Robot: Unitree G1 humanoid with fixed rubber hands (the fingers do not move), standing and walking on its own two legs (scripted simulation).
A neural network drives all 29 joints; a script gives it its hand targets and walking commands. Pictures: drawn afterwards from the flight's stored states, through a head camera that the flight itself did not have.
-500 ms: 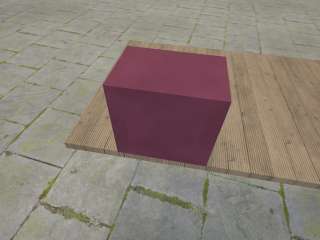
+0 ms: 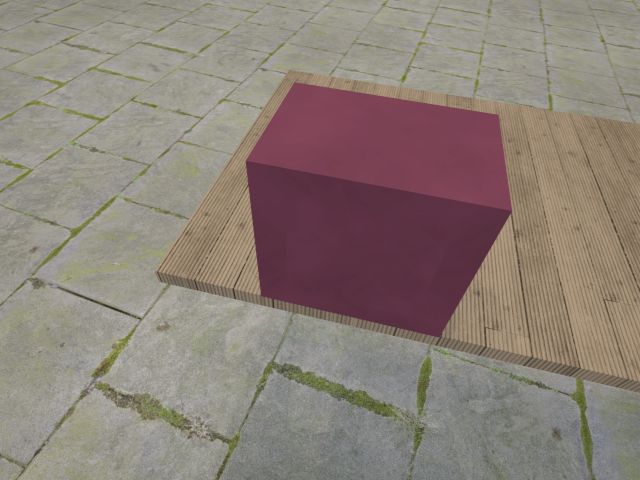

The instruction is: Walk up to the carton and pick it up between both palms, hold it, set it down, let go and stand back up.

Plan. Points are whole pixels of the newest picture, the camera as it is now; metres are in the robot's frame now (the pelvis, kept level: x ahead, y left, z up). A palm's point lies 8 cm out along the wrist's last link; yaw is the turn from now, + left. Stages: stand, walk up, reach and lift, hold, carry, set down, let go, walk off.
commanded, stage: walk up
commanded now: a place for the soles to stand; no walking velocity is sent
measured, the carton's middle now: (369, 213) +0.45 -0.07 +0.11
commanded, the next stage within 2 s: reach and lift in 0.30 s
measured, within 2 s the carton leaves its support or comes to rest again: neither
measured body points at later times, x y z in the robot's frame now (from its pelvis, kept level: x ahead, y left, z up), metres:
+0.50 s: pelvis -0.02 -0.02 -0.03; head +0.05 +0.01 +0.41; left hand +0.17 +0.26 -0.15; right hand +0.17 -0.27 -0.14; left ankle +0.10 +0.12 -0.73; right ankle -0.05 -0.11 -0.73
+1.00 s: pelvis +0.01 -0.01 +0.01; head +0.06 +0.00 +0.46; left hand +0.22 +0.24 -0.07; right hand +0.20 -0.25 -0.06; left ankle +0.10 +0.12 -0.73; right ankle -0.05 -0.11 -0.73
